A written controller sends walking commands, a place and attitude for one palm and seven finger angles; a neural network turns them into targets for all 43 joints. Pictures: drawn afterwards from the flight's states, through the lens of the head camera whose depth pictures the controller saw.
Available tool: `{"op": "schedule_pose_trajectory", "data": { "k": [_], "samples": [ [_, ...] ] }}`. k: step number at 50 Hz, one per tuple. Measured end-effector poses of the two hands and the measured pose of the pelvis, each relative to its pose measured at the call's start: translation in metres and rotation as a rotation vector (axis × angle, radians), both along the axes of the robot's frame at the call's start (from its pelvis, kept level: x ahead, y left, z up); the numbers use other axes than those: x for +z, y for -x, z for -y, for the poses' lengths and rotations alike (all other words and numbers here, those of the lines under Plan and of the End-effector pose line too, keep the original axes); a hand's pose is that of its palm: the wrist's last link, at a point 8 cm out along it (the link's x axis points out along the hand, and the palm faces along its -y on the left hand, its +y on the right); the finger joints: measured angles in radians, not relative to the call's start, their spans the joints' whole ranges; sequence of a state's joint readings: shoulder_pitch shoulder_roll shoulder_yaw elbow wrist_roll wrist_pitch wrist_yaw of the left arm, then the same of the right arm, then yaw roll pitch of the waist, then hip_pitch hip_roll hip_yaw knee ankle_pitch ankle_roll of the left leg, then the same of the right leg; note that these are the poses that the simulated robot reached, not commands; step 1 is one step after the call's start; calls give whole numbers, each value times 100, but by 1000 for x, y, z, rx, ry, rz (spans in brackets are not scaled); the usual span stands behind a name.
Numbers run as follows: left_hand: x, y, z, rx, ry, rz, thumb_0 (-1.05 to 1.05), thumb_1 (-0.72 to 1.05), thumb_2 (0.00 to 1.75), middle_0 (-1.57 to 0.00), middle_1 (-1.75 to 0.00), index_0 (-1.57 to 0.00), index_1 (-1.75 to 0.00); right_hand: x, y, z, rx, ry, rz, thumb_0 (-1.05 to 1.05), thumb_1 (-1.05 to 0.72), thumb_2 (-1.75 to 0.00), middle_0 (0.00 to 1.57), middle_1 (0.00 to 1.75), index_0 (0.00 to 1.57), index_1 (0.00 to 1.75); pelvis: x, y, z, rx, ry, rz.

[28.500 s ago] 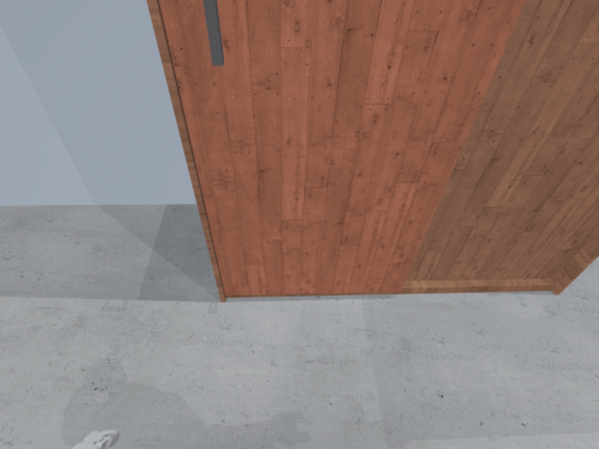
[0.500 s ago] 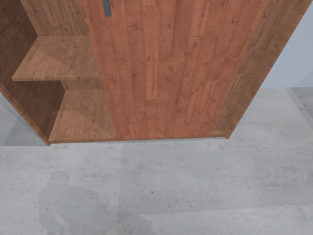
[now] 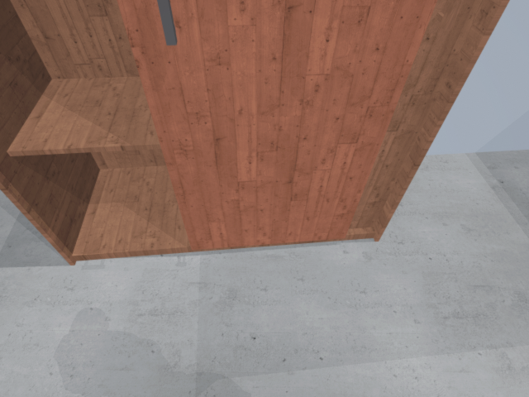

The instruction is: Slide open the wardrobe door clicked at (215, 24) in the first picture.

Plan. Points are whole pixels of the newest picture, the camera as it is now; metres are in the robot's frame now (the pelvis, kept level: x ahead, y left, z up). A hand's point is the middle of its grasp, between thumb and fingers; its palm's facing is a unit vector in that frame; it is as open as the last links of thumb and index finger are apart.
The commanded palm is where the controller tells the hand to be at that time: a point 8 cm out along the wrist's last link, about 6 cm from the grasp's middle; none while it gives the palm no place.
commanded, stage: look to check the result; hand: left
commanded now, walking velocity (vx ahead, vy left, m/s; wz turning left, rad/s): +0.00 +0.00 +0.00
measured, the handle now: out of the picture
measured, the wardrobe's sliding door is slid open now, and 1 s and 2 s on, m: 0.50 0.50 0.50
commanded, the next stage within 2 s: stand and wait in 0.52 s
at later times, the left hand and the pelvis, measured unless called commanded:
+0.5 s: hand out of the picture +0.02 +0.17 -0.18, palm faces -0.02 -0.98 -0.21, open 7.4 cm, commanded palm none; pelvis +0.01 -0.01 +0.00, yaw +0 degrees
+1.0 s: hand out of the picture +0.05 +0.19 -0.17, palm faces -0.03 -0.97 -0.25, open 7.4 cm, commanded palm none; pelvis +0.01 -0.01 +0.00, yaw +0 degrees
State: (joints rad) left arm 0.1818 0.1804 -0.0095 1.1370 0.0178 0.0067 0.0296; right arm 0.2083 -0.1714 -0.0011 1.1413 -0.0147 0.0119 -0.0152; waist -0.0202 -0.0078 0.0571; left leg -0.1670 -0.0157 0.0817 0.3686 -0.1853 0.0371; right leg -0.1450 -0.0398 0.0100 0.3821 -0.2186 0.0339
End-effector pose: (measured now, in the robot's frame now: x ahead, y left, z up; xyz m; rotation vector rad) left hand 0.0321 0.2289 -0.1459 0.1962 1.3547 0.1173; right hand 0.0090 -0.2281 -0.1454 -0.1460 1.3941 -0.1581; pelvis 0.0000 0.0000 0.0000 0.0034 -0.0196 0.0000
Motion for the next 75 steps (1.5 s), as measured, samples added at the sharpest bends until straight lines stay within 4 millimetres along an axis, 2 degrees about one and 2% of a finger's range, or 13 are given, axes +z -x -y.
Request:
{"op": "schedule_pose_trajectory", "data": {
  "k": [8,17,32,55,75],
  "samples": [
    [1,15,0,16,-11,-55,1,91,90,-20,-30,-20,-30,-2,7,0,-8,-8,-38,0,-90,-90,20,30,20,30,0,-3,3,0,1,-2],
    [1,20,5,20,-11,-71,1,91,90,-20,-30,-20,-30,-2,0,5,-6,-7,-28,0,-90,-90,20,30,20,30,0,-5,7,-1,2,-2],
    [0,1,9,6,-4,-19,1,91,90,-20,-30,-20,-30,2,-20,17,4,16,21,0,-90,-90,20,30,20,30,1,-8,11,-4,4,0],
    [8,-19,-9,-8,-52,9,1,91,90,-20,-30,-20,-30,5,-28,34,14,41,20,0,-90,-90,20,30,20,30,2,-13,14,-4,2,-2],
    [15,-42,-22,-26,-84,51,1,91,90,-20,-30,-20,-30,15,-58,58,38,90,77,0,-90,-90,21,30,20,30,3,-18,17,-5,2,-4]
  ]
}}
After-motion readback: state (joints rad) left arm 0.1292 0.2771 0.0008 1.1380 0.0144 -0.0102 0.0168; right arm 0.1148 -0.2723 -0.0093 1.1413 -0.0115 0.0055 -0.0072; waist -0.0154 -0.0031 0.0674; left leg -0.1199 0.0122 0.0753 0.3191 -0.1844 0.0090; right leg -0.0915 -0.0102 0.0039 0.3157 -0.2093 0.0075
